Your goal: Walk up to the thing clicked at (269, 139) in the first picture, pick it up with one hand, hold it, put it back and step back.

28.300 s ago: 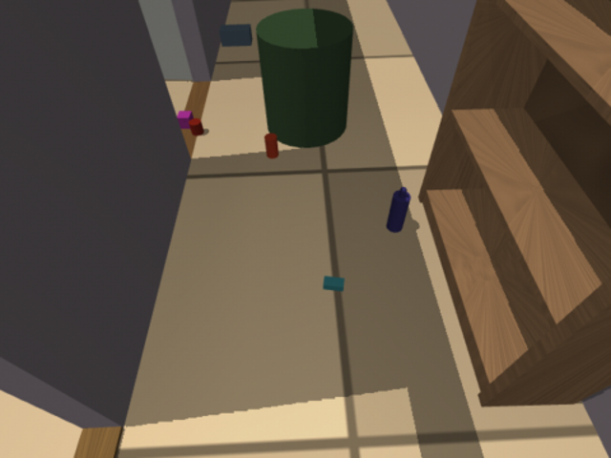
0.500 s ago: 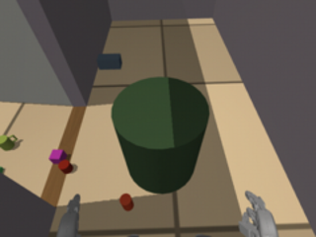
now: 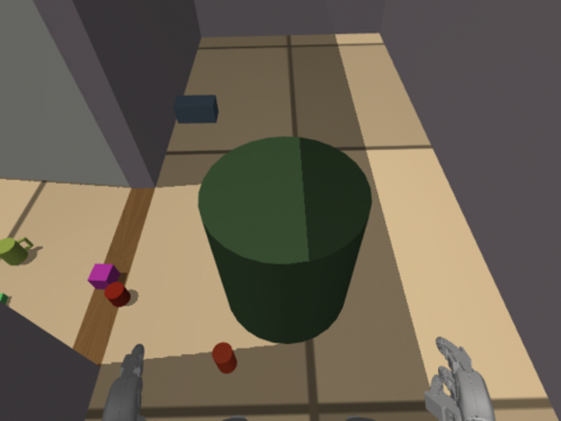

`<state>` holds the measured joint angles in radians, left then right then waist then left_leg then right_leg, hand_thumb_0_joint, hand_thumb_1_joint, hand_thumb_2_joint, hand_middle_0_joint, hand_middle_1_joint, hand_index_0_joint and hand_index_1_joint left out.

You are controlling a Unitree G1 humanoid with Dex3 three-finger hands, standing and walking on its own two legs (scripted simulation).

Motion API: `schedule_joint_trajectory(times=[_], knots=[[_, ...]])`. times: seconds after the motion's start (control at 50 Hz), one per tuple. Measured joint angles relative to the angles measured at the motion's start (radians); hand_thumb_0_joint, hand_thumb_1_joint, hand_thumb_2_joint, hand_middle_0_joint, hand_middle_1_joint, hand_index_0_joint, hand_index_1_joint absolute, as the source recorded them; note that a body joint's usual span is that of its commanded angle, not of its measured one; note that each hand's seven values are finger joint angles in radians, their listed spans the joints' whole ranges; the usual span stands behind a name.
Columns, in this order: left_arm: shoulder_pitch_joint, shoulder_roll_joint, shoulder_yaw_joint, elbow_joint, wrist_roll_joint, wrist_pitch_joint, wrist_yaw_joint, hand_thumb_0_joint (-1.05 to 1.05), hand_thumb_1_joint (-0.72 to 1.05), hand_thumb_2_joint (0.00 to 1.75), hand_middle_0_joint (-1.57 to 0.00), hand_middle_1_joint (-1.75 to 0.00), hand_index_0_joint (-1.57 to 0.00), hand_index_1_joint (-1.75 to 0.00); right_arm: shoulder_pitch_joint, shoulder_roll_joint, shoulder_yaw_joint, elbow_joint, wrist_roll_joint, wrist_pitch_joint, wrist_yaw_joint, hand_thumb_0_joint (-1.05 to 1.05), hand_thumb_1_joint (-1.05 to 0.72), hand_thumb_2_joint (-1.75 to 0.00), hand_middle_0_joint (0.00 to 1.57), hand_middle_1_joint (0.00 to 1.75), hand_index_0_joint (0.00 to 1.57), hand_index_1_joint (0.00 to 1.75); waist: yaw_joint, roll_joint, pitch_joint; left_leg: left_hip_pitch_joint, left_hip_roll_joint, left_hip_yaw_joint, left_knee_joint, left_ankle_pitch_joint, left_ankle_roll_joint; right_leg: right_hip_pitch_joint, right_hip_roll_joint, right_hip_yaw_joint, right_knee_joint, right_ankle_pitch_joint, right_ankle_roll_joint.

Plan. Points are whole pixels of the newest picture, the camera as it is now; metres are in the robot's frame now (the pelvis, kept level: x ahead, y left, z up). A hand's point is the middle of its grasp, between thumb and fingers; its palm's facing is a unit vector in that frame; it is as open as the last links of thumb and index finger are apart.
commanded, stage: home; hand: left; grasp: from the side
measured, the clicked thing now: (225, 358) +0.41 +0.21 -0.66
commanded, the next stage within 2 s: stand in 0.34 s
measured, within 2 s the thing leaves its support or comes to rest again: neither
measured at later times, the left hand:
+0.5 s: hand (166, 401) +0.17 +0.19 -0.06, palm faces +0.11 -0.95 -0.28, open 17.2 cm
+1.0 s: hand out of the picture +0.14 +0.23 -0.10, palm faces -0.01 -0.94 -0.33, open 8.0 cm
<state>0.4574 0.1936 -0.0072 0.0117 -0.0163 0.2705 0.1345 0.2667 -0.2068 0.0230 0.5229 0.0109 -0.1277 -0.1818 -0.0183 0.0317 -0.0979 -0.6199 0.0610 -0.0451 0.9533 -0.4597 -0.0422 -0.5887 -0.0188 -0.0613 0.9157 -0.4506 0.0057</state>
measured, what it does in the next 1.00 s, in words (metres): stands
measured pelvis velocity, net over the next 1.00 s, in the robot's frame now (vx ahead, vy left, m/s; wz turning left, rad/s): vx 0.00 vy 0.01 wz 0.00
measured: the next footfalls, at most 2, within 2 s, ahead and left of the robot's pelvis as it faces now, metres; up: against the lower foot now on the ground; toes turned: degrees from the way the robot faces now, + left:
none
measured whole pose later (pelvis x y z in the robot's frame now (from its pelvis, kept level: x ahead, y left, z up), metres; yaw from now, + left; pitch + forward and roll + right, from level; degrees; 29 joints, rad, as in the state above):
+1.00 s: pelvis +0.00 +0.01 +0.01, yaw +0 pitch +2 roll +0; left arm 0.24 0.30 0.01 0.55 0.05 0.04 0.03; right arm 0.17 -0.27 -0.01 0.78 -0.06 -0.03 -0.02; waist 0.02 -0.02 0.02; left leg -0.46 0.02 -0.01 0.83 -0.41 -0.02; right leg -0.45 -0.06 -0.03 0.84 -0.42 0.02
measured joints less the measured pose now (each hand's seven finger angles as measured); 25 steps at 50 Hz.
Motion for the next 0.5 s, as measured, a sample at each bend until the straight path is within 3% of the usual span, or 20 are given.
schedule_joint_trajectory(times=[0.5], knots=[[0.005, 0.004, 0.001, -0.016, 0.002, -0.003, 0.0, -0.01, -0.5, 0.08, -0.07, -0.07, -0.07, -0.07, 0.002, 0.008, 0.002, 0.004, -0.003, -0.009, 0.001, 0.02, -0.9, -0.9, 0.21, 0.3, 0.2, 0.3, 0.004, 0.0, -0.001, -0.003, -0.001, 0.008, 0.008, -0.015, 0.006, -0.003, -0.001, 0.008, 0.001, -0.008, 0.007]])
